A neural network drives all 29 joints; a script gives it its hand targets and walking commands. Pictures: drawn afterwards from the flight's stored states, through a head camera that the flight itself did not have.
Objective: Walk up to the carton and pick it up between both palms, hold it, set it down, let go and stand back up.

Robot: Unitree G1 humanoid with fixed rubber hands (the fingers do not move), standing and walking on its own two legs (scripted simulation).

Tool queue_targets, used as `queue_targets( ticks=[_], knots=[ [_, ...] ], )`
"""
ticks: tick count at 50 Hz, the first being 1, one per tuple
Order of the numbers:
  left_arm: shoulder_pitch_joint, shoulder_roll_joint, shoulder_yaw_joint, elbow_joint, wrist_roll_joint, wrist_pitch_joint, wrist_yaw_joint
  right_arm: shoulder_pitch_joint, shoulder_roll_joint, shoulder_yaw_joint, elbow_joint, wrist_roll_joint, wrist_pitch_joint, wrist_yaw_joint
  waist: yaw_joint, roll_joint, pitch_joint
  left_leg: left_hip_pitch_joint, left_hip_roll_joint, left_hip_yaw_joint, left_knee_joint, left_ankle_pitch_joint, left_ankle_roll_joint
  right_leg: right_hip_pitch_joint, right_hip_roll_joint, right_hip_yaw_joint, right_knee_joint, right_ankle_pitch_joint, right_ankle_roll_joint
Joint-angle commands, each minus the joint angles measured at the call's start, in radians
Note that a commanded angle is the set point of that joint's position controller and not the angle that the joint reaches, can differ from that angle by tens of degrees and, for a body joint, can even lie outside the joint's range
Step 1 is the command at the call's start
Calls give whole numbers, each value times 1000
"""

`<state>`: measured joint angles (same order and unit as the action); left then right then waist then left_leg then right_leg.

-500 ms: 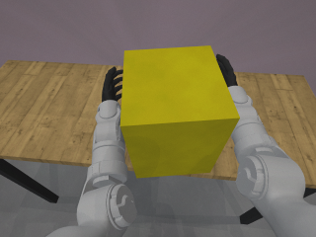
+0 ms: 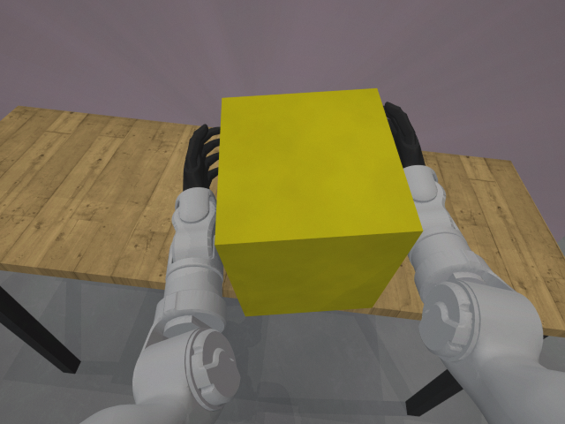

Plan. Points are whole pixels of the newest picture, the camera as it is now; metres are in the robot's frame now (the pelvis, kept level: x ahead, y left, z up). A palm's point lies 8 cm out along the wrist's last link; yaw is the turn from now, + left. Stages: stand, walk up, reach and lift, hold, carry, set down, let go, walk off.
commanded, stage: reach and lift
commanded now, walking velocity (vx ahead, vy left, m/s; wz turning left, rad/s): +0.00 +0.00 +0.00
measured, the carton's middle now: (304, 213) +0.38 +0.03 +0.11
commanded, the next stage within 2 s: none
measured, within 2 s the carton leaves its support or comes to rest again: neither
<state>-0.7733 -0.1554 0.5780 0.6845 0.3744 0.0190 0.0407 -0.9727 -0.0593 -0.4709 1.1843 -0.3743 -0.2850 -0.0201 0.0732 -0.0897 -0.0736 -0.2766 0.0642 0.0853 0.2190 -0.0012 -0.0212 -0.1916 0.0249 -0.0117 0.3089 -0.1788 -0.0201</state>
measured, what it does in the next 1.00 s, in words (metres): stands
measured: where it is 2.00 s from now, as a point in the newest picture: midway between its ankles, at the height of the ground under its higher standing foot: outside the picture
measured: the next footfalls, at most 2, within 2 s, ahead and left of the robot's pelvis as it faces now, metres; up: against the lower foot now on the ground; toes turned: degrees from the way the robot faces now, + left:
none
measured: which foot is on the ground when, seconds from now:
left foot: down 0.00-1.00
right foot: down 0.00-1.00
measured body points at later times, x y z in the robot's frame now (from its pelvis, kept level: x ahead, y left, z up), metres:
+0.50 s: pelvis -0.01 +0.01 +0.00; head -0.04 +0.05 +0.45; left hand +0.40 +0.19 +0.18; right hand +0.44 -0.10 +0.20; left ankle +0.06 +0.14 -0.75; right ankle -0.02 -0.10 -0.75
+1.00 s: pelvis +0.01 +0.00 +0.00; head -0.05 +0.03 +0.44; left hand +0.40 +0.19 +0.21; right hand +0.43 -0.10 +0.24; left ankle +0.06 +0.14 -0.75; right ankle -0.02 -0.10 -0.75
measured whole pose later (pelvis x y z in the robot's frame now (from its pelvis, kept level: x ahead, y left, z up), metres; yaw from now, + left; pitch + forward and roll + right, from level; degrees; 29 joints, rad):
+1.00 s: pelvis +0.01 +0.00 +0.00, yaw +4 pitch -6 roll +0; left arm -0.80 0.00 0.35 0.41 0.26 0.61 0.06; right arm -1.01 -0.09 -0.05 0.96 0.19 0.21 -0.15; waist -0.06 -0.06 -0.03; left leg -0.13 0.04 0.02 0.32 -0.08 -0.02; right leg 0.03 0.00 -0.08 0.31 -0.23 0.00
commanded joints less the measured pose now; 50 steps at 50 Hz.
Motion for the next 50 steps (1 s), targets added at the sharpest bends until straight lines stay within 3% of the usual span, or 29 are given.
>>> queue_targets(
  ticks=[1, 3, 7, 15, 23, 31, 37, 50],
  knots=[
    [-796, -401, -341, -57, -5, -22, -34, -622, 454, 132, -71, -39, -97, 119, 9, 56, -541, 348, -15, 106, 20, 8, 31, 23, -25, -99, -35, 111, 28],
    [-819, -404, -363, -57, -5, 8, -14, -626, 444, 102, -37, -19, -63, 129, 2, 81, -525, 389, -12, 106, 21, -45, 26, -51, -27, -107, -53, 3, 16],
    [-841, -421, -417, -73, -23, 92, 19, -645, 422, 68, 12, 46, 24, 148, -16, 123, -514, 439, -4, 89, 26, -135, 12, -148, -31, -112, -53, -79, 8],
    [-883, -437, -509, -130, -118, 199, 52, -723, 424, 128, -41, 157, 134, 168, -31, 136, -567, 492, 6, 37, 59, -98, 5, -172, -18, -102, -45, -35, 19],
    [-826, -405, -510, -141, -153, 295, 14, -726, 444, 240, -123, 244, 214, 141, -30, 92, -495, 527, -14, 11, 85, 41, 24, -99, -2, -83, -65, 33, 39],
    [-812, -394, -565, -248, -189, 372, -32, -752, 478, 415, -274, 387, 268, 78, -59, 86, -519, 563, -44, -18, 136, 231, 19, 26, 13, -69, -53, 247, 69],
    [-817, -384, -621, -349, -218, 433, -68, -762, 515, 541, -417, 502, 332, 15, -95, 100, -522, 550, -68, -44, 153, 216, 18, 96, 11, -59, -37, 327, 94],
    [-823, -347, -640, -421, -230, 539, -122, -749, 554, 632, -528, 617, 479, -64, -151, 95, -405, 505, -89, -69, 134, 103, 22, 96, 12, -61, -52, 238, 117]
  ],
)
